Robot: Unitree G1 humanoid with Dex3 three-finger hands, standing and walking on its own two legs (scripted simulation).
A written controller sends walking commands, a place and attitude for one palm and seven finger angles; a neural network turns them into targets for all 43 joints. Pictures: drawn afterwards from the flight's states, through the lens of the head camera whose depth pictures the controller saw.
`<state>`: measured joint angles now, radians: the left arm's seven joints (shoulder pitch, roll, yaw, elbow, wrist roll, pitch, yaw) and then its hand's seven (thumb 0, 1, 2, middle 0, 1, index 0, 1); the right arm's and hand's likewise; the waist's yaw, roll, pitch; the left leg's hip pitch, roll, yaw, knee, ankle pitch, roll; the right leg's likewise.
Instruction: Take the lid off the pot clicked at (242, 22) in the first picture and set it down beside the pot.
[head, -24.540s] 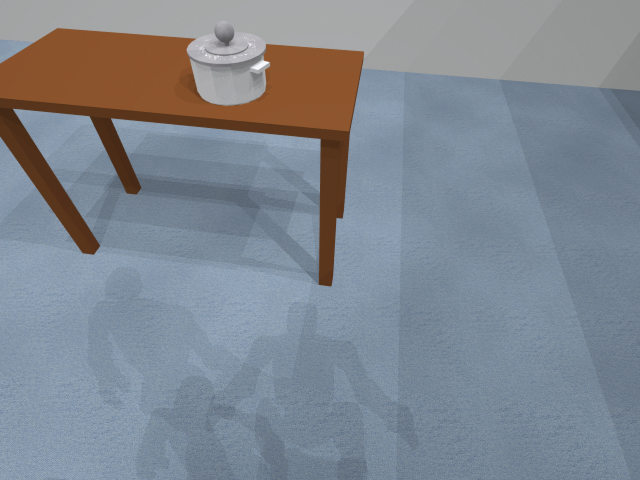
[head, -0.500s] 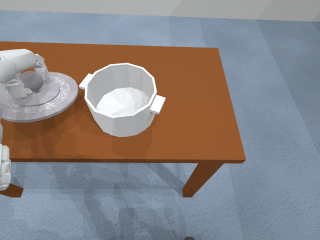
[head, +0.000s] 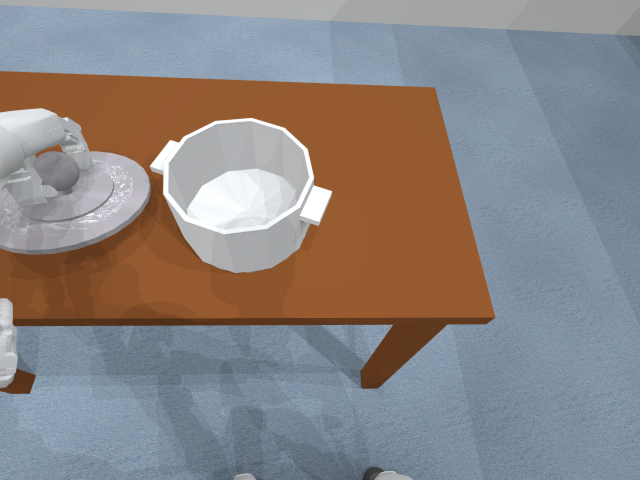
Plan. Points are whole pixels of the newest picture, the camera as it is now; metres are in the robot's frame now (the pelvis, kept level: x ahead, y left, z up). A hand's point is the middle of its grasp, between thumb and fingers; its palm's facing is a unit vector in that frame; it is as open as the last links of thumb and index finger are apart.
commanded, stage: lower the lid onto the table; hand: left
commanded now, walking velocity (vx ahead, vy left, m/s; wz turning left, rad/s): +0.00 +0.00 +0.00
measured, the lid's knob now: (56, 171) +0.50 +0.31 +0.06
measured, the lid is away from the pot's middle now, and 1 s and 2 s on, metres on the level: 0.23 0.23 0.24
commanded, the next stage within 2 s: open the fingers wide in 0.90 s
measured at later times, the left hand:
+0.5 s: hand (55, 195) +0.46 +0.31 +0.05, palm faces -0.54 -0.08 -0.84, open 8.1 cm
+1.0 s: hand (55, 207) +0.46 +0.31 +0.03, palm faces -0.55 -0.07 -0.83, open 8.1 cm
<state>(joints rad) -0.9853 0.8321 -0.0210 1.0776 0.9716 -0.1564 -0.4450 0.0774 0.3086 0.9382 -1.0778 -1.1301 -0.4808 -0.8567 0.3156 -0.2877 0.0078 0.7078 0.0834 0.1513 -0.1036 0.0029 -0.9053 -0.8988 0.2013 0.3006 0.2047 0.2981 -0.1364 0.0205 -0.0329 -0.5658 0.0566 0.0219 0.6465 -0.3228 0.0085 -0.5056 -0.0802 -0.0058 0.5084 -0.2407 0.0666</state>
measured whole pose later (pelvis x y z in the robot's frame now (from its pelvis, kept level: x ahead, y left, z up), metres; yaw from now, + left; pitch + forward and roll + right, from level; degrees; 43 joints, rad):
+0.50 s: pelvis +0.00 +0.00 -0.01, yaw +0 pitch +16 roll -3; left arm -0.99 0.83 -0.03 1.13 0.99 -0.18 -0.40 0.08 0.30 0.94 -1.09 -1.13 -0.48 -0.87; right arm 0.33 -0.29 0.02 0.71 0.09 0.14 -0.12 0.00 -0.90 -0.90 0.20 0.30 0.21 0.30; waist -0.15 0.02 -0.05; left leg -0.65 0.06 0.02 0.72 -0.35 0.01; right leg -0.59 -0.07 0.00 0.58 -0.27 0.06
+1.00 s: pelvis -0.02 +0.00 -0.03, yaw -1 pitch +18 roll -3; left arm -1.05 0.88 -0.07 1.17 0.99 -0.18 -0.41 0.09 0.28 0.92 -1.13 -1.14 -0.50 -0.93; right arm 0.33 -0.29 0.03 0.70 0.10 0.17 -0.12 0.00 -0.90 -0.90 0.20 0.30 0.21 0.30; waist -0.17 0.02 -0.06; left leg -0.79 0.07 0.01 0.85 -0.38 0.01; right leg -0.73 -0.06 0.01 0.71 -0.30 0.07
